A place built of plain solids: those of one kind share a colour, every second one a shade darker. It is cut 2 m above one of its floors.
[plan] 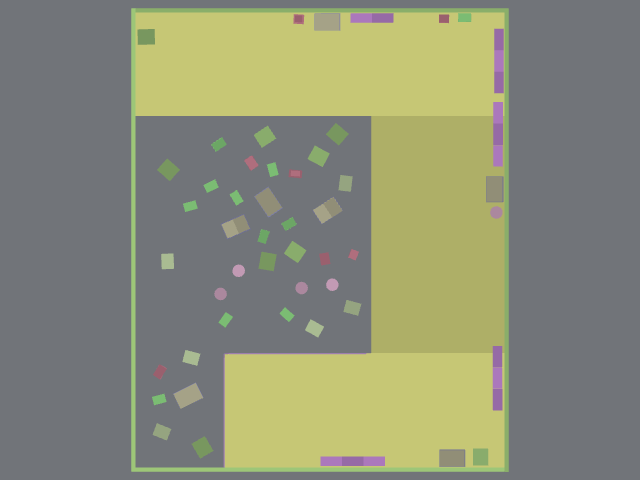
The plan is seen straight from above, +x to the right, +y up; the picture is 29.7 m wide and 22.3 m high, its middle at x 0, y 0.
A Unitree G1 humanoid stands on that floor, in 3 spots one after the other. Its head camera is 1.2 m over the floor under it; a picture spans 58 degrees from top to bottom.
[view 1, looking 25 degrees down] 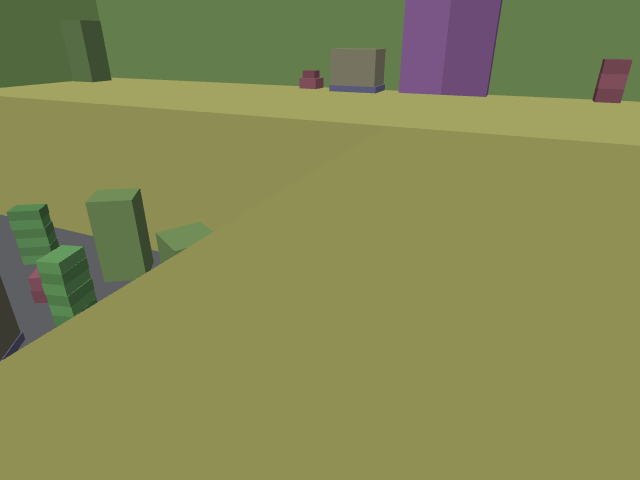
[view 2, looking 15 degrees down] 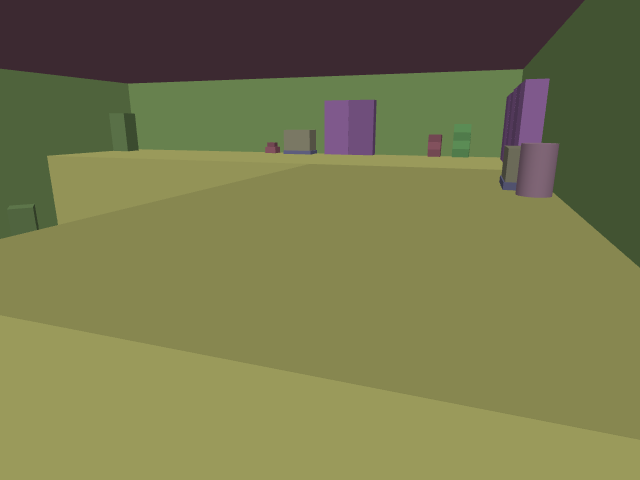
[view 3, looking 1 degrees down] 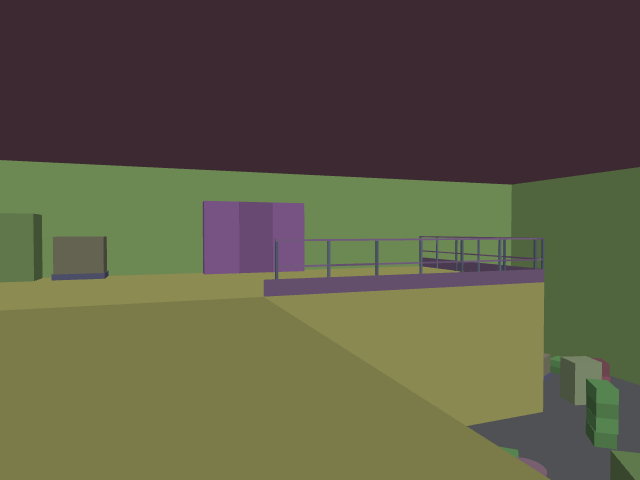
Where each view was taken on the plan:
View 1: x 4.14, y -0.70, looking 114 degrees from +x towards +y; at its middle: floor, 2.84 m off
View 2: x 7.12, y -7.03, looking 109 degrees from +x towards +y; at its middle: floor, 4.64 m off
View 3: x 4.14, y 2.67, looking -110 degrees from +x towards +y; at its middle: guard_rail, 8.43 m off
